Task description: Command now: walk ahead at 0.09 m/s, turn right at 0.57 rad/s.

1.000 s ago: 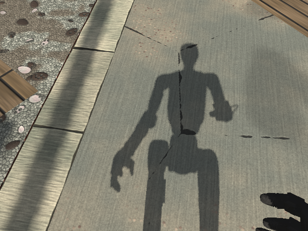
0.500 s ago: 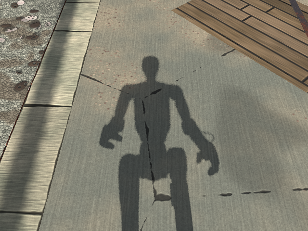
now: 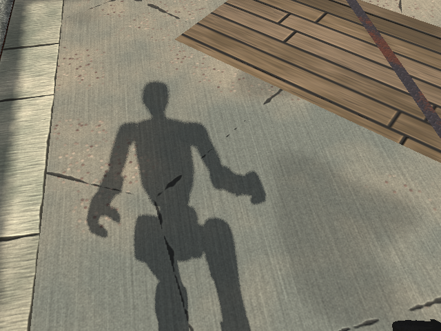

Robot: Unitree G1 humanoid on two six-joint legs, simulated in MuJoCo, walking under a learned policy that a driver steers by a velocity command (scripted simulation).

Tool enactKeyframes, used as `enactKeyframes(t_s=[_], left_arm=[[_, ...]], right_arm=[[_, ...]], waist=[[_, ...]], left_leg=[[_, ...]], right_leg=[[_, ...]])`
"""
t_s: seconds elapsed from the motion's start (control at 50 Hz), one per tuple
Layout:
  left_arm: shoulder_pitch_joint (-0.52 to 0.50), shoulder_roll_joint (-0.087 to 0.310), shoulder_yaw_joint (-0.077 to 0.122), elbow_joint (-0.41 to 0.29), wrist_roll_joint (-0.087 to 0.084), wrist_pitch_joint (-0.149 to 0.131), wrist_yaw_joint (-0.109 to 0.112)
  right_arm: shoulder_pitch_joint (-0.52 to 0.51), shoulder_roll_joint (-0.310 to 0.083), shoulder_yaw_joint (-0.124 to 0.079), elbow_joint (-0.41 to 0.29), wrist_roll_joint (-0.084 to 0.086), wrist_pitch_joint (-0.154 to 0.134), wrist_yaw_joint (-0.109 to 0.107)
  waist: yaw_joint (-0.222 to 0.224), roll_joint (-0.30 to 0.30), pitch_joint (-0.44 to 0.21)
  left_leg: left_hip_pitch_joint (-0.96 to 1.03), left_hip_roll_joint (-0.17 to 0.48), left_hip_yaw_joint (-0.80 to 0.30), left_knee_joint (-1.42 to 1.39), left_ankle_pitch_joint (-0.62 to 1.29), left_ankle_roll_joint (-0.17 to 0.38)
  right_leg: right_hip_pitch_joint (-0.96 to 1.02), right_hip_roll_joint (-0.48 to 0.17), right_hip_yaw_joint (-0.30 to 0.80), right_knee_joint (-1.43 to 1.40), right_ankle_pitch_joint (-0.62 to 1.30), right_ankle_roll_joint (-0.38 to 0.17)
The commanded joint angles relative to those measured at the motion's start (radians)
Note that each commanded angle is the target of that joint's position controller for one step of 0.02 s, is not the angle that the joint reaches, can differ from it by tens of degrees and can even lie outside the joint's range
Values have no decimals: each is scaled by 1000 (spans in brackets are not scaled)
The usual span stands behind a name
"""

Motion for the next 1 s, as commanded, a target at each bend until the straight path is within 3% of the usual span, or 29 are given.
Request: enactKeyframes(t_s=[0.02, 0.04, 0.06, 0.08, 0.1, 0.12, 0.16, 0.24, 0.3, 0.36, 0.38, 0.4, 0.42, 0.44, 0.48, 0.5, 0.54, 0.56, 0.62, 0.66, 0.7, 0.74, 0.76, 0.78, 0.8, 0.82, 0.86, 0.92, 1.0], left_arm=[[-27, 45, 6, -94, 22, -16, 1], [119, 30, -1, -98, 11, -16, -3], [154, 127, 22, -64, 12, -11, -6], [78, 174, 39, -53, 1, 3, -2], [44, 164, 42, -47, -1, 22, 7], [21, 153, 41, -56, 5, 34, 13], [20, 92, 24, -62, 6, 39, 11], [-9, 39, 0, -65, 17, 24, 3], [-28, 50, -1, -60, 15, 22, -8], [21, 39, 0, -25, 19, 19, -20], [12, 59, 1, -32, 29, 18, -21], [14, 115, 8, -47, 42, 18, -14], [-25, 110, 4, -29, 47, 15, -18], [-57, 62, -6, -47, 48, 4, -23], [-16, 146, 19, -26, 41, -13, -16], [15, 148, 21, -15, 33, -25, -12], [57, 106, 12, 1, 20, -47, -4], [67, 98, 13, 5, 13, -54, -1], [34, 98, 16, 7, 24, -59, -2], [12, 129, 29, 5, 23, -49, -5], [-20, 150, 39, -1, 4, -34, -1], [-12, 118, 32, 2, 2, -30, 5], [17, 70, 18, -5, 29, -34, 7], [-9, 6, -5, -74, 57, -41, 15], [-6, 51, 6, -61, 33, -47, 14], [-22, 91, 17, -56, 11, -47, 10], [-51, 109, 29, -44, 25, -43, 18], [-34, 77, 26, -40, 30, -39, 16], [-77, 60, 20, -49, 29, -34, 19]], right_arm=[[102, -198, -66, -59, -23, -22, -19], [117, -213, -72, -43, -44, 0, -19], [103, -169, -69, -53, -14, 13, -18], [82, -114, -54, -66, -10, 19, -20], [51, -98, -46, -70, -13, 28, -19], [20, -95, -43, -71, -7, 34, -19], [1, -102, -43, -58, -13, 43, -21], [14, -106, -48, -30, -4, 50, -19], [33, -132, -55, -9, 7, 59, -14], [29, -123, -48, 12, 23, 65, -10], [76, -107, -42, 34, 25, 60, -7], [90, -69, -29, 31, 4, 51, 0], [95, -5, -15, 20, -11, 42, 3], [29, -52, -24, 26, -16, 41, -1], [-13, -93, -45, 24, 9, 33, -4], [-23, -119, -55, 16, 16, 28, -2], [6, -106, -58, 27, 39, 16, 13], [-2, -88, -53, 29, 41, 8, 20], [-26, -40, -33, 31, 30, -2, 38], [-11, -57, -34, 25, 29, 6, 46], [36, -79, -43, 24, 30, 21, 50], [125, -119, -66, 43, 24, 36, 40], [181, -198, -90, 39, 26, 40, 27], [228, -316, -113, 25, 13, 41, 24], [243, -246, -93, 23, 8, 30, 29], [190, -205, -81, 10, 9, 18, 29], [106, -173, -74, -11, 25, 22, 18], [81, -176, -75, -28, 13, 42, -2], [90, -189, -84, -32, 26, 61, -20]], waist=[[-65, 5, -219], [7, 251, -283], [-6, 189, -269], [-37, 103, -203], [-35, 55, -165], [-35, 61, -123], [-23, 99, -87], [-47, 133, -135], [-68, 149, -142], [-30, 125, -112], [-33, 94, -103], [-55, -40, -117], [-97, -233, -111], [-47, -199, -54], [-9, -248, 34], [12, -267, 67], [10, -229, 72], [17, -200, 70], [18, -150, 43], [5, -162, 2], [-34, -157, -32], [-77, -107, -74], [-85, 52, -118], [-89, 292, -158], [-110, 193, -192], [-93, 137, -124], [-68, 34, -76], [-37, 64, -106], [-47, 64, -120]], left_leg=[[401, 257, -179, -96, 438, 127], [566, 467, -474, -104, 578, 323], [526, 483, -532, -127, 379, 358], [458, 404, -397, -125, 255, 317], [389, 340, -303, -138, 152, 280], [322, 311, -253, -161, 93, 274], [225, 241, -133, -199, 80, 266], [277, 243, -80, -183, 136, 291], [289, 264, -102, -179, 66, 301], [210, 235, -81, -145, -56, 251], [153, 210, -65, -130, -115, 192], [85, 150, 6, -20, -212, 115], [128, 47, 126, -11, -328, 47], [168, 32, 129, 41, -297, 20], [51, 1, 157, 190, -341, 28], [-50, 28, 120, 272, -396, 39], [-206, 75, 81, 354, -415, 69], [-236, 88, 81, 333, -396, 80], [-106, 79, 123, 220, -337, 79], [19, 52, 162, 164, -282, 64], [130, 30, 184, 78, -178, 66], [280, 4, 160, -11, -88, 94], [407, 130, -23, -70, 113, 140], [542, 368, -449, -152, 201, 352], [545, 409, -533, -201, 118, 422], [497, 372, -437, -186, 116, 396], [415, 287, -300, -169, 156, 316], [338, 218, -215, -175, 296, 302], [337, 201, -227, -156, 274, 301]], right_leg=[[-92, -93, 88, 257, 70, -3], [-298, 16, -13, 450, -409, 51], [-352, -64, -28, 606, -366, 91], [-363, -89, -41, 675, -285, 110], [-354, -102, -58, 694, -225, 123], [-346, -112, -61, 695, -187, 132], [-266, -109, -113, 620, -136, 138], [-158, -136, -154, 355, -130, 130], [-86, -144, -177, 190, -72, 110], [61, -124, -214, -94, 108, 58], [128, -150, -171, -158, 172, 25], [185, -291, -12, -192, 261, -26], [30, -365, 63, -222, 38, -104], [-53, -339, 80, -296, -264, -114], [-37, -370, 162, -372, -397, -126], [15, -410, 217, -390, -359, -151], [168, -431, 212, -375, -258, -164], [216, -430, 184, -375, -211, -160], [193, -385, 26, -347, 93, -141], [148, -376, -53, -295, 313, -137], [103, -379, -95, -217, 392, -110], [37, -330, -151, -57, 330, -46], [-70, -252, -247, 178, 196, 31], [-359, -81, -266, 471, -286, 114], [-419, -109, -131, 628, -367, 112], [-457, -141, -116, 678, -303, 98], [-451, -188, -113, 610, -161, 96], [-340, -165, -125, 528, -47, 122], [-327, -141, -114, 376, 5, 153]])
Keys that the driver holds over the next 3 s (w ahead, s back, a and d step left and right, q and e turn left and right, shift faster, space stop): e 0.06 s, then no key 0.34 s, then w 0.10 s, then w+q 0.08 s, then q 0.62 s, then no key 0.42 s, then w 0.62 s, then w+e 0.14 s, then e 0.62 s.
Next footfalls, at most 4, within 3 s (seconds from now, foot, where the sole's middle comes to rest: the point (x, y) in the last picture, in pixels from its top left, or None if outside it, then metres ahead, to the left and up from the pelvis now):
0.38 right None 0.06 -0.13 -0.77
0.76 left None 0.19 0.11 -0.77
1.28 right None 0.28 -0.08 -0.77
1.60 left None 0.16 0.15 -0.77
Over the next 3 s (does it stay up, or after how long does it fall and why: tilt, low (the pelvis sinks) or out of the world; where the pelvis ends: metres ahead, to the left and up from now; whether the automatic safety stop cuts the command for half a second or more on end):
stays up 0.61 0.12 0.00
